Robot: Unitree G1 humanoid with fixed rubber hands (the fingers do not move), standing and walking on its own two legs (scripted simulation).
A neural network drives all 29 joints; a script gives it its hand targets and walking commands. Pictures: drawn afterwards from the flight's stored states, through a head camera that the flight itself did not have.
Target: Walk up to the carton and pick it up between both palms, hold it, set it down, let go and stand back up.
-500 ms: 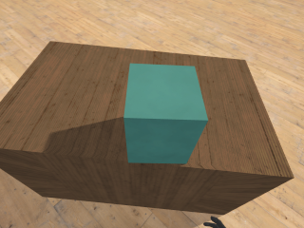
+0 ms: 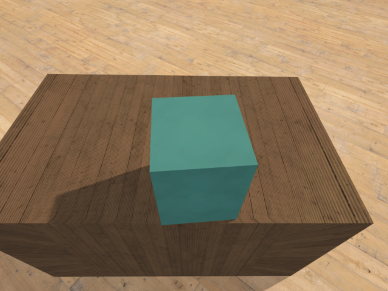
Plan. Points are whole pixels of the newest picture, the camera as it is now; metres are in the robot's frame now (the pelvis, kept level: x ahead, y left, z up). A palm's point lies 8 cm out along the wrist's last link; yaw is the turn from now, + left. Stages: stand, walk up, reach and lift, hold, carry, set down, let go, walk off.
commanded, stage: walk up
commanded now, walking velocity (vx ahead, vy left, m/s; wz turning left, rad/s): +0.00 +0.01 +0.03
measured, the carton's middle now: (196, 162) +0.41 -0.01 +0.00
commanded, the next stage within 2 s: none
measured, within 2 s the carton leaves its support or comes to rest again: neither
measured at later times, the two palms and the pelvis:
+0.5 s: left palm out of the picture +0.00 +0.23 -0.16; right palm out of the picture +0.01 -0.18 -0.15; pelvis +0.02 +0.03 +0.00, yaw +0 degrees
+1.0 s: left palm out of the picture +0.03 +0.25 -0.16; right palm out of the picture +0.00 -0.16 -0.16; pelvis +0.05 +0.04 -0.01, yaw +1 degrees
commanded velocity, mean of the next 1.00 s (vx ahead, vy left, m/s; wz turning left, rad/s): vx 0.00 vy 0.01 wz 0.01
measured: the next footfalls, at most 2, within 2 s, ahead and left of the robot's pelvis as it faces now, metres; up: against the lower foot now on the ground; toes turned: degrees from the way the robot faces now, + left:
none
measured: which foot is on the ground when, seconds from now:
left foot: down 0.00-1.00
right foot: down 0.00-1.00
